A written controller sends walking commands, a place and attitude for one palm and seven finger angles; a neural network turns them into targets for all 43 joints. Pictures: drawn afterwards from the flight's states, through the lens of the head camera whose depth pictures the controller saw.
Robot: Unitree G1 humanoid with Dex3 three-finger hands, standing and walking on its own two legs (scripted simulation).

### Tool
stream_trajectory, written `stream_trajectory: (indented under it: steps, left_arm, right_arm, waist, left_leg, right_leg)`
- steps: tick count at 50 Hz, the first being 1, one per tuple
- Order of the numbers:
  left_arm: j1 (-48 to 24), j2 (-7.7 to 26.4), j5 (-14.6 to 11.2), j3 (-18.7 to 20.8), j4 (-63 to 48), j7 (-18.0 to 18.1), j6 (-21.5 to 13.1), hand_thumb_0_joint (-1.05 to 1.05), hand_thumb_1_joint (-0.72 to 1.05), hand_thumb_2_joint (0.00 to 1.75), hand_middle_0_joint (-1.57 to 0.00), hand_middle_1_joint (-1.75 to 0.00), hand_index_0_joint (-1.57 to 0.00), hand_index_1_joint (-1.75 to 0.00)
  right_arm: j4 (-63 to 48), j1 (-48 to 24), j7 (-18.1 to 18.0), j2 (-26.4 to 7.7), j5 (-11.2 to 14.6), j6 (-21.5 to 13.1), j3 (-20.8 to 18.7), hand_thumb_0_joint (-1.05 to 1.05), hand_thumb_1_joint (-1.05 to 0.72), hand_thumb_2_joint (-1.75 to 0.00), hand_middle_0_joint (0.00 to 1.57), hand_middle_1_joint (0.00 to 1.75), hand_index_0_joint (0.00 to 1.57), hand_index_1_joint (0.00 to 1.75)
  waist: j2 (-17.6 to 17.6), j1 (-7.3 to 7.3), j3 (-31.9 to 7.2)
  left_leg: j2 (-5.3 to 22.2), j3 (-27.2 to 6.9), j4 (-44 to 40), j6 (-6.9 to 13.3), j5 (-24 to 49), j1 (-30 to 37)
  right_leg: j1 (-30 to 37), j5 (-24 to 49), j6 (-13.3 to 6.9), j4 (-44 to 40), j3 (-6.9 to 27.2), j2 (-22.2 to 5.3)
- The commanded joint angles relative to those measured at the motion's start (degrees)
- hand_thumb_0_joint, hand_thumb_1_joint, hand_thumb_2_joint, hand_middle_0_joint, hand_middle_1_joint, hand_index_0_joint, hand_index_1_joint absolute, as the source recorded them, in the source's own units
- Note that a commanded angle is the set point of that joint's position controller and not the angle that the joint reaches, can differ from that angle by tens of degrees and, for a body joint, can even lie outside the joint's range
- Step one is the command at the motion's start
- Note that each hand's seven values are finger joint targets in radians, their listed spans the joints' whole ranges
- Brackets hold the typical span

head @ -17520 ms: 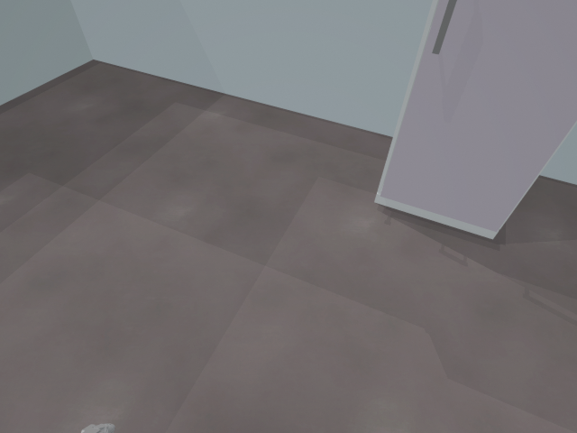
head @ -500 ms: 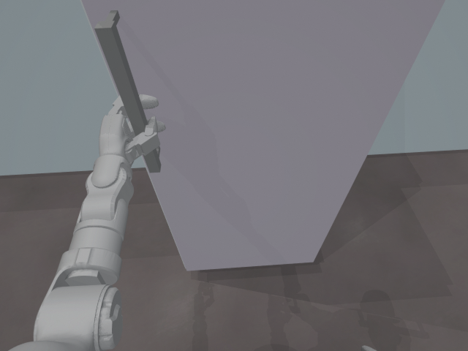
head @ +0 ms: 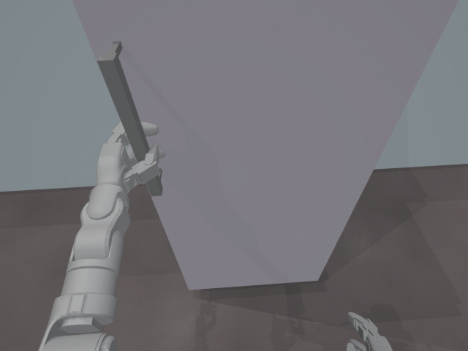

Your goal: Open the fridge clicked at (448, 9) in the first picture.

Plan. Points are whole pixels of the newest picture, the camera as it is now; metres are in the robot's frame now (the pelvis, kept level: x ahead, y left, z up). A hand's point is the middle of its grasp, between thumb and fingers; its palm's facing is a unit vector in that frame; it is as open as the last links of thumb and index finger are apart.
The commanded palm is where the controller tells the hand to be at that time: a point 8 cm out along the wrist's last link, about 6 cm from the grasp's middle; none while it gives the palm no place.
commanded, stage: pull the door a little, standing still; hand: left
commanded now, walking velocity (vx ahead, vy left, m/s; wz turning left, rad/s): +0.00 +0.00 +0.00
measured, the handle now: (139, 131) +0.44 +0.18 +0.17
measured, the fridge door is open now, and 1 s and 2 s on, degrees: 0 15 63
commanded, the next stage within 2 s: walk backward, drawing the door open in 0.14 s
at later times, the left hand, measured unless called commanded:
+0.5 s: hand (150, 187) +0.34 +0.15 +0.13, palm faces +0.09 -0.97 -0.22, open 6.4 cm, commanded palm +0.31 +0.20 +0.13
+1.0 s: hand (170, 222) +0.28 +0.11 +0.13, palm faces +0.54 -0.79 -0.28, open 6.4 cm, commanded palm +0.22 +0.14 +0.13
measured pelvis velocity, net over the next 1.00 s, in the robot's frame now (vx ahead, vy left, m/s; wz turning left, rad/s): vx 0.12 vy -0.13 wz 0.33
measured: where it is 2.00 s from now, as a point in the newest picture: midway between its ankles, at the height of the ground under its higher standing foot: outside the picture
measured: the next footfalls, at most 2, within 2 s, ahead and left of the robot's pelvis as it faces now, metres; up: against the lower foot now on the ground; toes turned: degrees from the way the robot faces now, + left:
left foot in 0.42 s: +0.05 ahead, +0.13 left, +0.00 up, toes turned -3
right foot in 0.74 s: +0.28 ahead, -0.05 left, +0.00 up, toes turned +9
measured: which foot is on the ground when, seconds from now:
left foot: down 0.00-0.30, up 0.32-0.40, down 0.42-0.74, up 0.76-1.00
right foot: down 0.00-0.44, up 0.46-0.72, down 0.74-1.00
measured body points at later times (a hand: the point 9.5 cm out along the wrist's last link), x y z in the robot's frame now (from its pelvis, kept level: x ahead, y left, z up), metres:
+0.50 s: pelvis +0.08 +0.02 -0.01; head +0.13 +0.00 +0.43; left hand +0.33 +0.20 +0.14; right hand +0.27 -0.23 -0.11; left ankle +0.01 +0.13 -0.74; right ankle -0.02 -0.11 -0.69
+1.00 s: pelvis +0.12 -0.13 -0.01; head +0.11 -0.16 +0.44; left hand +0.24 +0.15 +0.14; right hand +0.35 -0.29 -0.10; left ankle +0.06 -0.03 -0.73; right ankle +0.25 -0.06 -0.74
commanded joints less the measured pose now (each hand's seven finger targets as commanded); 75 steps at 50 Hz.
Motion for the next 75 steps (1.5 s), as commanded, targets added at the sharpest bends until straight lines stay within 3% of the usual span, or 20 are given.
stream_trajectory:
  steps: [1,12,13,17,23,28,35,38,48,49,50,51,55,59,62,65,71,72,74,75]
  left_arm:
    - [-2.7,7.7,-1.7,2.0,-26.2,-2.2,-5.7,0.0,0.9,0.9,-0.45,-1.4,-0.45,-1.4]
    - [40.1,5.6,-3.5,1.7,-63.9,-0.2,0.3,0.0,0.9,0.9,-0.45,-1.4,-0.45,-1.4]
    - [11.3,26.2,4.7,12.2,-55.7,5.4,-6.0,0.0,0.9,0.9,-0.45,-1.4,-0.45,-1.4]
    - [31.8,10.5,5.9,1.3,-50.2,7.4,-11.7,0.0,0.9,0.9,-0.45,-1.4,-0.45,-1.4]
    - [30.3,6.6,8.6,-6.3,-58.3,8.1,-13.5,0.0,0.9,0.9,-0.45,-1.4,-0.45,-1.4]
    - [33.1,5.7,7.7,-8.1,-60.3,7.9,-12.3,0.0,0.9,0.9,-0.45,-1.4,-0.45,-1.4]
    - [37.1,7.3,6.6,-5.4,-58.5,7.9,-11.1,0.0,0.9,0.9,-0.45,-1.4,-0.45,-1.4]
    - [41.3,8.6,7.2,-1.6,-54.7,7.3,-12.1,0.0,0.9,0.9,-0.45,-1.4,-0.45,-1.4]
    - [39.0,7.3,9.1,-3.4,-61.1,8.4,-12.5,0.0,0.9,0.9,-0.45,-1.4,-0.45,-1.4]
    - [38.9,7.9,8.0,-3.6,-62.5,8.2,-12.9,0.0,0.9,0.9,-0.45,-1.4,-0.45,-1.4]
    - [42.7,8.4,8.9,-3.0,-63.5,9.1,-13.3,0.0,0.9,0.9,-0.45,-1.4,-0.45,-1.4]
    - [43.7,12.1,11.6,0.3,-61.8,10.2,-13.7,0.0,0.9,0.9,-0.45,-1.4,-0.45,-1.4]
    - [42.9,9.0,9.3,0.3,-61.5,10.2,-13.7,0.0,0.9,0.9,-0.45,-1.4,-0.45,-1.4]
    - [44.8,10.2,8.2,2.9,-60.5,10.3,-15.7,0.0,0.9,0.9,-0.45,-1.4,-0.45,-1.4]
    - [43.3,18.6,7.6,10.2,-63.5,10.6,-16.8,0.0,0.9,0.9,-0.45,-1.4,-0.45,-1.4]
    - [45.8,17.4,7.5,11.0,-58.6,10.0,-16.0,0.0,0.9,0.9,-0.45,-1.4,-0.45,-1.4]
    - [44.8,16.4,6.2,11.2,-59.3,9.5,-16.3,0.0,0.9,0.9,-0.45,-1.4,-0.45,-1.4]
    - [44.7,16.2,5.9,10.9,-60.3,9.5,-16.2,0.0,0.9,0.9,-0.45,-1.4,-0.45,-1.4]
    - [43.8,16.7,6.4,10.1,-62.0,9.8,-17.7,0.0,0.9,0.9,-0.45,-1.4,-0.45,-1.4]
    - [45.1,17.1,8.7,11.3,-60.2,9.7,-18.8,0.0,0.9,0.9,-0.45,-1.4,-0.45,-1.4]
  right_arm:
    - [-9.7,-5.7,0.0,-6.5,0.2,-2.8,-2.4,0.0,-0.9,-0.9,0.2,0.3,0.2,0.3]
    - [-15.1,-9.0,1.5,-5.3,-0.3,-2.3,-2.1,0.0,-0.9,-0.9,0.2,0.3,0.2,0.3]
    - [-12.0,-7.1,-1.1,-9.6,-1.4,-2.4,-2.4,0.0,-0.9,-0.9,0.2,0.3,0.2,0.3]
    - [-12.1,-9.1,-3.6,-5.1,-2.5,-3.3,-1.9,0.0,-0.9,-0.9,0.2,0.3,0.2,0.3]
    - [-10.9,-6.3,-0.6,-6.2,-4.2,-1.4,-3.9,0.0,-0.9,-0.9,0.2,0.3,0.2,0.3]
    - [-9.9,-6.9,-1.1,-2.8,-3.1,-2.3,-2.5,0.0,-0.9,-0.9,0.2,0.3,0.2,0.3]
    - [-10.7,-11.1,-3.2,-1.9,-2.6,-5.5,-0.5,0.0,-0.9,-0.9,0.2,0.3,0.2,0.3]
    - [-11.1,-8.7,-3.3,-1.0,-2.4,-5.8,-1.6,0.0,-0.9,-0.9,0.2,0.3,0.2,0.3]
    - [-9.0,-4.3,-3.4,-1.3,-1.4,-3.1,-1.1,0.0,-0.9,-0.9,0.2,0.3,0.2,0.3]
    - [-8.8,-3.4,-3.4,-3.4,-1.3,-3.5,-2.0,0.0,-0.9,-0.9,0.2,0.3,0.2,0.3]
    - [-15.6,-7.3,-2.7,-5.1,-3.8,-3.9,-2.4,0.0,-0.9,-0.9,0.2,0.3,0.2,0.3]
    - [-15.4,-12.4,-2.9,-3.7,-4.3,-3.9,-3.6,0.0,-0.9,-0.9,0.2,0.3,0.2,0.3]
    - [-9.3,-8.9,-3.0,-4.7,-2.4,-8.2,-4.8,0.0,-0.9,-0.9,0.2,0.3,0.2,0.3]
    - [-7.3,-5.6,-3.2,-6.1,-2.2,-11.0,-5.3,0.0,-0.9,-0.9,0.2,0.3,0.2,0.3]
    - [-7.3,-6.6,-2.7,-1.5,-1.7,-9.9,-4.7,0.0,-0.9,-0.9,0.2,0.3,0.2,0.3]
    - [-6.3,-7.8,-4.1,-1.9,-1.9,-11.2,-5.4,0.0,-0.9,-0.9,0.2,0.3,0.2,0.3]
    - [-7.4,-5.9,-6.2,-2.1,-3.8,-9.8,-3.1,0.0,-0.9,-0.9,0.2,0.3,0.2,0.3]
    - [-7.5,-3.7,-6.3,-2.9,-3.9,-9.9,-3.7,0.0,-0.9,-0.9,0.2,0.3,0.2,0.3]
    - [-8.6,-3.7,-5.9,-6.0,-3.3,-10.6,-4.8,0.0,-0.9,-0.9,0.2,0.3,0.2,0.3]
    - [-7.4,-3.7,-4.9,-5.7,-4.3,-11.1,-4.5,0.0,-0.9,-0.9,0.2,0.3,0.2,0.3]
  waist:
    - [-1.3,4.7,-17.5]
    - [-0.5,6.1,-13.6]
    - [-3.5,0.78,-8.4]
    - [-13.5,4.78,-2.9]
    - [18.5,-2.24,-9.5]
    - [5.8,-2.15,-6.8]
    - [2.8,0.75,-4.7]
    - [-19.4,1.6,-8.0]
    - [-10.8,-2.84,-2.6]
    - [6.0,-5.6,-1.3]
    - [26.2,-1.62,0.3]
    - [12.5,2.65,2.4]
    - [10.2,1.89,7.6]
    - [14.0,-0.53,3.8]
    - [-11.7,-1.14,-1.2]
    - [-13.5,2.14,-4.0]
    - [-9.2,0.44,-2.8]
    - [-5.8,-0.98,-4.0]
    - [17.8,0.21,-3.7]
    - [12.0,0.92,-4.3]
  left_leg:
    - [-0.4,-0.8,-0.7,0.5,41.7,1.6]
    - [-0.6,-0.8,1.2,0.3,43.3,-1.9]
    - [-1.3,-2.6,10.1,0.3,34.6,-13.1]
    - [-3.4,-7.8,20.7,0.9,-4.2,-33.5]
    - [10.5,-22.3,1.7,2.9,96.5,26.8]
    - [10.8,-22.7,3.0,4.3,78.8,29.2]
    - [8.8,-17.6,2.9,3.2,46.6,-3.6]
    - [-7.9,-8.8,34.8,0.4,-12.5,-12.4]
    - [-4.9,11.8,1.0,2.1,-10.2,8.0]
    - [2.3,3.8,-21.8,4.6,0.8,12.2]
    - [25.6,-29.0,-25.5,11.4,1.0,-3.8]
    - [33.2,-37.4,-19.8,15.3,9.3,-14.8]
    - [16.0,-14.9,-9.7,8.2,7.3,-12.4]
    - [8.8,-14.1,-8.0,4.6,2.0,-10.8]
    - [-3.7,-0.2,19.4,-2.0,-6.2,-15.4]
    - [-0.9,-4.2,47.8,-1.3,-15.6,-23.3]
    - [-0.4,3.4,7.4,-1.3,-2.3,-7.1]
    - [-0.3,2.3,-0.9,-0.9,4.3,0.7]
    - [25.3,-34.6,-12.0,8.4,46.8,16.7]
    - [27.7,-37.2,-10.7,11.7,51.9,16.7]
  right_leg:
    - [19.0,38.8,-2.6,2.8,-2.7,1.2]
    - [21.9,48.2,-2.7,3.4,-3.6,0.4]
    - [26.3,55.9,-4.9,3.0,2.1,-5.1]
    - [33.5,61.8,-9.3,7.0,3.8,-16.4]
    - [-20.5,-22.2,0.5,39.9,-2.0,5.5]
    - [-26.6,-10.2,-0.3,23.8,-1.5,3.8]
    - [12.3,15.3,-2.7,1.6,1.3,1.6]
    - [11.2,28.6,-7.9,-7.2,17.6,-15.9]
    - [-5.1,0.9,12.8,-20.5,-10.6,-0.7]
    - [-7.3,2.9,15.9,3.8,-12.8,4.5]
    - [-10.6,-12.2,9.3,41.9,0.2,4.0]
    - [-6.3,-10.3,1.6,52.7,13.1,-1.0]
    - [-7.9,-9.3,2.6,27.3,3.8,0.1]
    - [3.7,-8.5,4.1,1.3,-4.6,5.3]
    - [5.6,19.7,-3.2,-8.1,5.3,-11.4]
    - [7.1,32.2,-12.6,-3.2,10.6,-19.1]
    - [6.0,29.9,-7.2,3.8,-3.7,-12.2]
    - [1.0,23.6,-5.2,10.6,-4.3,-10.1]
    - [-21.6,-21.0,3.2,33.9,-3.3,0.6]
    - [-23.2,-20.7,3.3,40.7,3.1,1.1]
